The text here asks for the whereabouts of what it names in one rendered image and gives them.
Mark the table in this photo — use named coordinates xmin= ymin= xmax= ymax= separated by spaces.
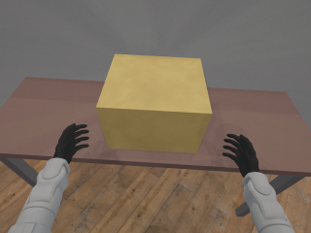
xmin=0 ymin=77 xmax=311 ymax=217

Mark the right robot hand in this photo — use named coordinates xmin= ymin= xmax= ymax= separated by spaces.
xmin=222 ymin=133 xmax=260 ymax=178

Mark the left robot forearm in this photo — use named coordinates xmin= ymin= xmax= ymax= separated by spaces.
xmin=8 ymin=157 xmax=70 ymax=233

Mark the left robot hand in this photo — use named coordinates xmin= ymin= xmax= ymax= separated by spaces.
xmin=53 ymin=123 xmax=89 ymax=164

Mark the right robot forearm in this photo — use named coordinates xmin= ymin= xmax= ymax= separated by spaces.
xmin=242 ymin=172 xmax=295 ymax=233

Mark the carton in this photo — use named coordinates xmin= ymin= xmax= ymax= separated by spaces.
xmin=96 ymin=53 xmax=213 ymax=153

